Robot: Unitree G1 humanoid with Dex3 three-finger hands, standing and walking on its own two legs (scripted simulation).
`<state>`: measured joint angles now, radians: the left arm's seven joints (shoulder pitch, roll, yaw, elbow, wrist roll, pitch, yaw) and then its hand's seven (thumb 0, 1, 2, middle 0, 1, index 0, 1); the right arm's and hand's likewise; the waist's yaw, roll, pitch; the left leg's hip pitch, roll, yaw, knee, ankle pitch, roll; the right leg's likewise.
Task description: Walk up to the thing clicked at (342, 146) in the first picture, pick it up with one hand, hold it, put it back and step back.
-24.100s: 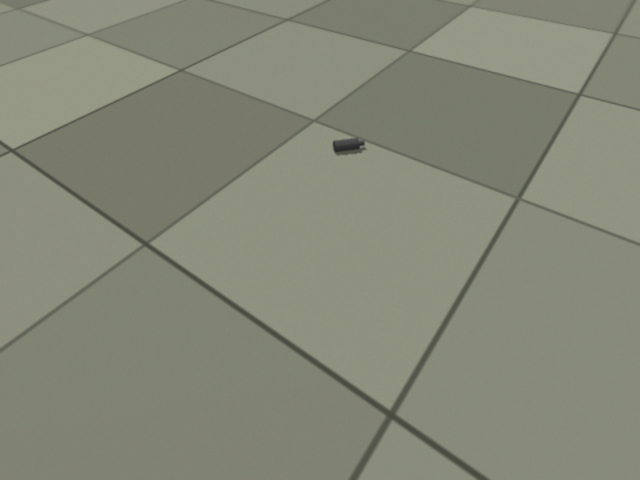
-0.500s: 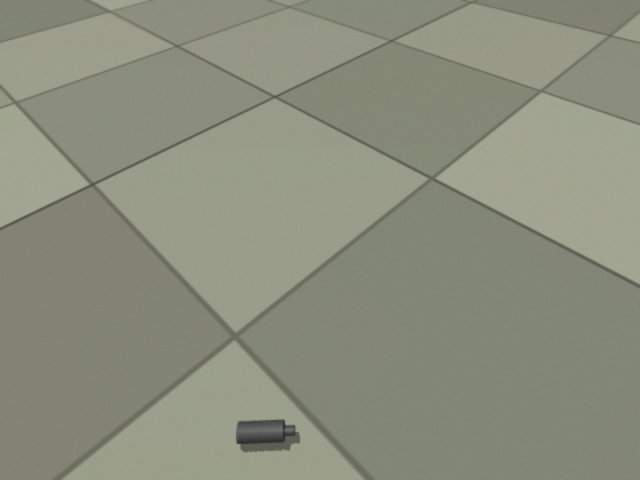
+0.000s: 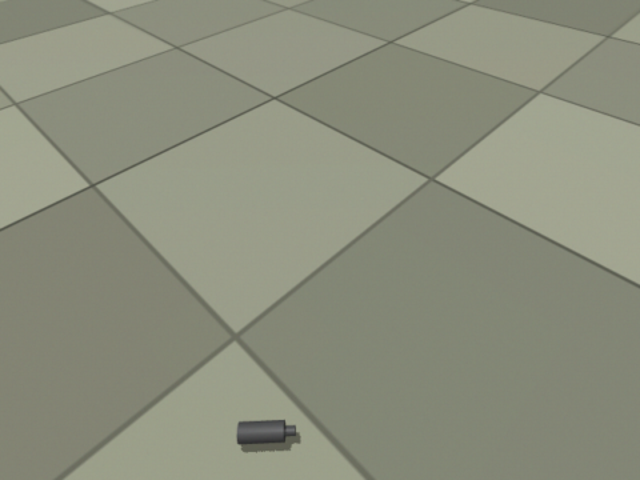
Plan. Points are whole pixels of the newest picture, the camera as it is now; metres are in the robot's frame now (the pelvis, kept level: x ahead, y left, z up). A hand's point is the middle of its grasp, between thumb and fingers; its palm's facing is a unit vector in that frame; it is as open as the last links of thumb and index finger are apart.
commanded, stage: stand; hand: left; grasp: from above
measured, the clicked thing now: (267, 431) +0.40 +0.21 -0.75
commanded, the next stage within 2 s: rise first in 0.60 s
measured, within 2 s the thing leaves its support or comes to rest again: neither
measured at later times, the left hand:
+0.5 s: hand out of the picture +0.07 +0.25 -0.16, palm faces -0.02 -0.94 -0.35, open 7.4 cm
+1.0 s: hand out of the picture +0.15 +0.25 -0.17, palm faces -0.04 -0.93 -0.36, open 10.1 cm
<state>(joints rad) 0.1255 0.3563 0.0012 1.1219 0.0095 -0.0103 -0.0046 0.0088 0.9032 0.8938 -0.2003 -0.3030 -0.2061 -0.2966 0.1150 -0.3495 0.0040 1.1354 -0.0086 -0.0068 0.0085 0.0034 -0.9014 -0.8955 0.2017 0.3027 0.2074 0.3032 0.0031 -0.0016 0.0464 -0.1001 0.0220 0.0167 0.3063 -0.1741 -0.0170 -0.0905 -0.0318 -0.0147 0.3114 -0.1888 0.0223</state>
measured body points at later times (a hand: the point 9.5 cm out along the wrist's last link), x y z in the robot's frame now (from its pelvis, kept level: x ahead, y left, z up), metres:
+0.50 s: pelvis +0.00 +0.00 +0.00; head +0.01 +0.00 +0.45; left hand +0.07 +0.30 -0.13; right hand +0.08 -0.30 -0.13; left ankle +0.00 +0.13 -0.75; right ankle -0.01 -0.13 -0.75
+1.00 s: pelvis -0.01 +0.00 -0.03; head +0.05 +0.01 +0.42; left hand +0.15 +0.30 -0.15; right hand +0.09 -0.26 -0.15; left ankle +0.00 +0.13 -0.75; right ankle -0.01 -0.13 -0.75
